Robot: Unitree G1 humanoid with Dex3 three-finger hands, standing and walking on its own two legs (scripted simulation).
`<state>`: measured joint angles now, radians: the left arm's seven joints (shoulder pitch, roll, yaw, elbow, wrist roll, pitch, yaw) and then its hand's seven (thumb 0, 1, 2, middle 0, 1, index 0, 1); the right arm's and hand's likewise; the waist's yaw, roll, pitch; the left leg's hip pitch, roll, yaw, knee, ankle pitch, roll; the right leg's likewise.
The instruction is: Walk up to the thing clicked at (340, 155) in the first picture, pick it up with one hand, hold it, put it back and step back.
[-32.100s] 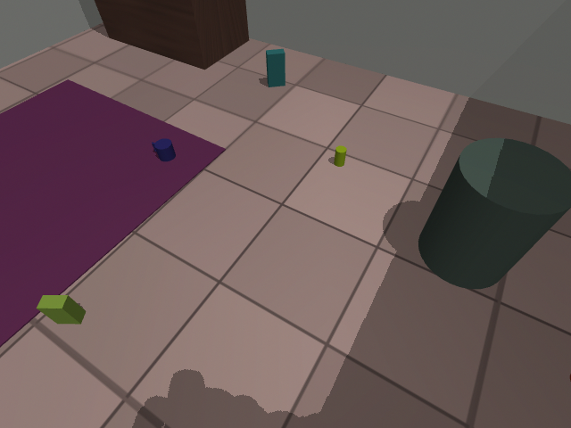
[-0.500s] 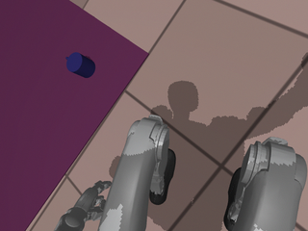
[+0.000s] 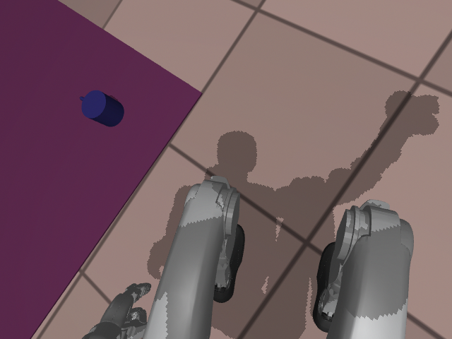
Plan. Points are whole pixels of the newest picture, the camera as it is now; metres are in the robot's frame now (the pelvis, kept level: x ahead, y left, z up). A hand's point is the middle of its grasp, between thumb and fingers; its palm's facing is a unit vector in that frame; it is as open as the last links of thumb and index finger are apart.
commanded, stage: lift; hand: right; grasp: from above
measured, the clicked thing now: out of the picture +0.49 -0.38 -0.16
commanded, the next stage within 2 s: hold in 1.32 s
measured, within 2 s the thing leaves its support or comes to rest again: neither
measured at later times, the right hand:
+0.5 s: hand out of the picture +0.38 -0.35 +0.07, palm faces -0.40 +0.12 -0.91, open 8.1 cm
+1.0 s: hand out of the picture +0.34 -0.31 +0.24, palm faces -0.42 +0.13 -0.90, open 8.1 cm
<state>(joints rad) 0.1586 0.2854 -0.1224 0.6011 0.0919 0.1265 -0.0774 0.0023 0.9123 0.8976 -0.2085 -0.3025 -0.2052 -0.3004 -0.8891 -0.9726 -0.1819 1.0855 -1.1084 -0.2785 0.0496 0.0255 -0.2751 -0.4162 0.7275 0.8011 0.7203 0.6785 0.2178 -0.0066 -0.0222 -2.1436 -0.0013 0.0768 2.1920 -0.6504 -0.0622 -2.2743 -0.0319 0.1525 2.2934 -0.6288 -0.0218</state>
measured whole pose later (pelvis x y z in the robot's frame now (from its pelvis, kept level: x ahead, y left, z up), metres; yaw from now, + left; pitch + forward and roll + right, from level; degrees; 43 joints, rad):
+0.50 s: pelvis +0.00 +0.00 +0.13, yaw -5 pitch +30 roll +7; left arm 0.13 0.25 -0.02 0.64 0.00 0.08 0.00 0.00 0.90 0.89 -0.21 -0.30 -0.20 -0.30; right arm -0.54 -0.74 -0.08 0.74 -0.97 -0.19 0.04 0.02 -0.31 -0.35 0.73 0.79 0.73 0.66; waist 0.11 -0.05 -0.14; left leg -1.72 0.01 0.05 1.79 -0.60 -0.05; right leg -1.80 -0.05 0.09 1.87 -0.59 -0.01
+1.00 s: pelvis +0.03 +0.00 +0.31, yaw -7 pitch +16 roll +3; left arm 0.24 0.26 0.02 0.74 -0.03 -0.05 0.05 0.01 0.91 0.89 -0.21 -0.30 -0.20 -0.30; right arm -0.39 -0.51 0.09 0.88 -1.00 -0.09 -0.10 0.03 -0.33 -0.34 0.69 0.82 0.70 0.67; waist 0.07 -0.05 -0.14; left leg -0.97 0.01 0.03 1.14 -0.45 -0.03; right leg -1.03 -0.06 0.02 1.20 -0.45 0.00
